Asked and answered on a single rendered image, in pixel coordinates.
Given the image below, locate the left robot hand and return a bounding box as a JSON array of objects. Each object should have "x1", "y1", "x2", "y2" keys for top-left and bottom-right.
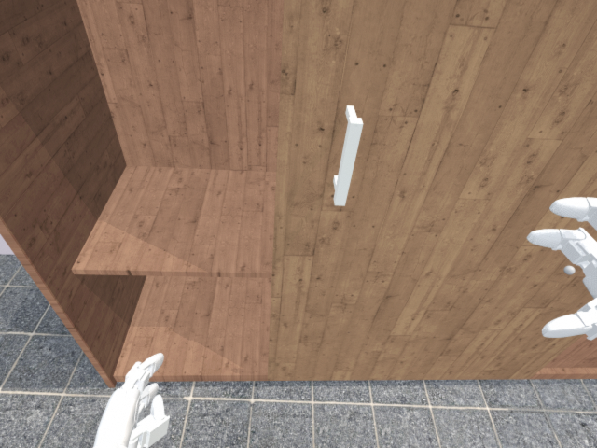
[{"x1": 93, "y1": 353, "x2": 170, "y2": 448}]

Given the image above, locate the handle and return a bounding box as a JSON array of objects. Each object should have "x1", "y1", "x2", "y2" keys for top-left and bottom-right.
[{"x1": 333, "y1": 105, "x2": 363, "y2": 206}]

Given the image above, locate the wardrobe door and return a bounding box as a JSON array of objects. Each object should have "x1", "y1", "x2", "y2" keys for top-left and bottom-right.
[
  {"x1": 268, "y1": 0, "x2": 597, "y2": 381},
  {"x1": 544, "y1": 334, "x2": 597, "y2": 368}
]

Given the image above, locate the right robot hand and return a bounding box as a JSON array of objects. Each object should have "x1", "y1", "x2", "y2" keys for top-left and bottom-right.
[{"x1": 527, "y1": 197, "x2": 597, "y2": 340}]

